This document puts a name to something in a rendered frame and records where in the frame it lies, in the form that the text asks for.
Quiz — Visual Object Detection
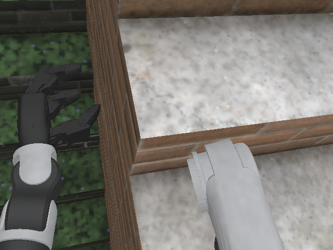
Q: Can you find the robot left forearm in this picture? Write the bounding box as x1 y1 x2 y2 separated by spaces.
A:
0 143 62 250

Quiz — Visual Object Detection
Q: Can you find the robot right thigh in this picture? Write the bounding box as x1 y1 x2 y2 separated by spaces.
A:
187 139 285 250

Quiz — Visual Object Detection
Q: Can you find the left robot hand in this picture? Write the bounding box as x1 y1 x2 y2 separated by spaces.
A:
16 63 101 148

